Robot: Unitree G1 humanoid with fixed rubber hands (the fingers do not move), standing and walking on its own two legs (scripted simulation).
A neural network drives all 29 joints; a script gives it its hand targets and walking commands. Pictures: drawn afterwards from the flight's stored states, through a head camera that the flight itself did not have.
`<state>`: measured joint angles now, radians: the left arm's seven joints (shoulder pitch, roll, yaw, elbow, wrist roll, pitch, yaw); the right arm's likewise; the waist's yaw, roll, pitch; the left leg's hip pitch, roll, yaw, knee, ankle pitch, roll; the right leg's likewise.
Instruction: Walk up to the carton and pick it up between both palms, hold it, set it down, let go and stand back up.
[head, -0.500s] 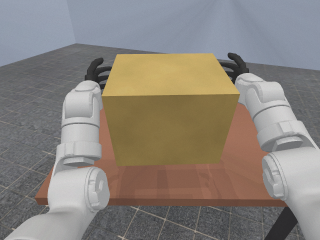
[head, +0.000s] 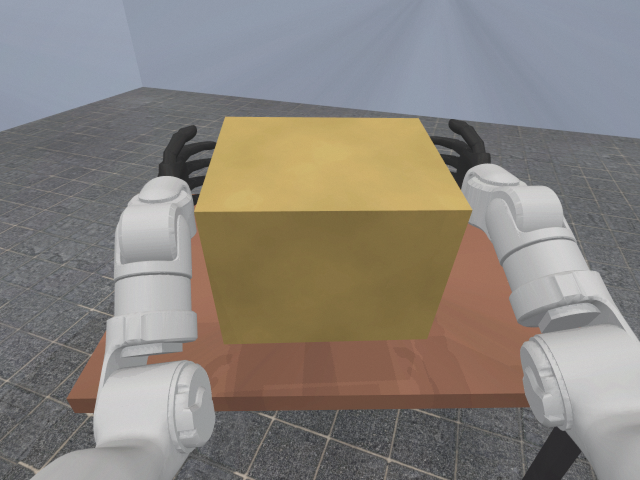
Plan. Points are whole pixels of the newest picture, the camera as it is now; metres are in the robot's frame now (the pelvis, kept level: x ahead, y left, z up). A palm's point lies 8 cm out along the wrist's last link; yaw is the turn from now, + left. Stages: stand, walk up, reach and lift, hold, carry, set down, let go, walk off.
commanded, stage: hold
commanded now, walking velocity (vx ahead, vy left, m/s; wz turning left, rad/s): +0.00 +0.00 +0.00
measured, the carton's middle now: (325, 226) +0.37 +0.00 +0.21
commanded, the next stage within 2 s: none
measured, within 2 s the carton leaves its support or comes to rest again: neither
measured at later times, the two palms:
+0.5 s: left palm (180, 183) +0.38 +0.17 +0.27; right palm (466, 167) +0.38 -0.17 +0.28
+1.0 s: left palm (183, 180) +0.37 +0.16 +0.28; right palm (482, 166) +0.36 -0.18 +0.29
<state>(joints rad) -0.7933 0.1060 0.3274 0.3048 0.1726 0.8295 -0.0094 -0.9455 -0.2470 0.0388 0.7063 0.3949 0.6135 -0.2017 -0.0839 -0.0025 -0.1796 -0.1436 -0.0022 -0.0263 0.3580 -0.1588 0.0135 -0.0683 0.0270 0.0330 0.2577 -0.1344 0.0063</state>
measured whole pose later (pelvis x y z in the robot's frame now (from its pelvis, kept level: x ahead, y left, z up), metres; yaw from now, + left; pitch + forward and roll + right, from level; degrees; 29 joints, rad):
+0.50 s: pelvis +0.01 -0.01 +0.00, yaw +0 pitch -2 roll -1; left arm -0.84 0.14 0.32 0.42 0.15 0.79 -0.01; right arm -1.02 -0.26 0.08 0.81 0.40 0.60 -0.20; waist -0.07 -0.01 -0.21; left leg -0.15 0.00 -0.04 0.34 -0.16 0.00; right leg -0.07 0.04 0.03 0.23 -0.13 0.00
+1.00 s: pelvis +0.00 +0.00 +0.00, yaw -1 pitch -2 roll -1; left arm -0.87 0.11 0.34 0.42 0.17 0.81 -0.01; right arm -1.02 -0.25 0.01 0.80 0.36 0.63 -0.18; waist -0.08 -0.01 -0.21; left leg -0.16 0.00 -0.03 0.34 -0.15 0.01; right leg -0.10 0.04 0.05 0.26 -0.12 0.00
